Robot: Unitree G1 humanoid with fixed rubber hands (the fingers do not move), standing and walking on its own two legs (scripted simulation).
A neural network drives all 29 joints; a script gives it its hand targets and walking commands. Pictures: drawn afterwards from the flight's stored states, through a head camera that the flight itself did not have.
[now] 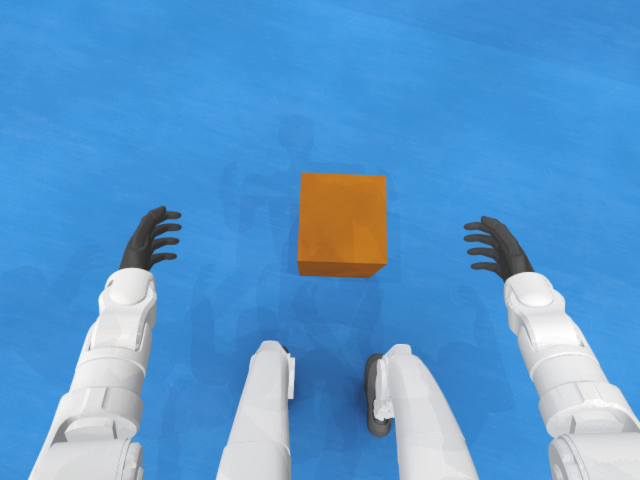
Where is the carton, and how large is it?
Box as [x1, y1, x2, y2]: [297, 172, 386, 277]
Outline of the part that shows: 301,172 297,256 299,275 369,277 386,263 385,176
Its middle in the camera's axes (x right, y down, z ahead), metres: +0.05 -0.02 +1.00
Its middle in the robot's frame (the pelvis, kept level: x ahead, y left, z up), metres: +0.51 -0.05 -0.57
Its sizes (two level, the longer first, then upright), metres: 0.210 0.200 0.250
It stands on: the floor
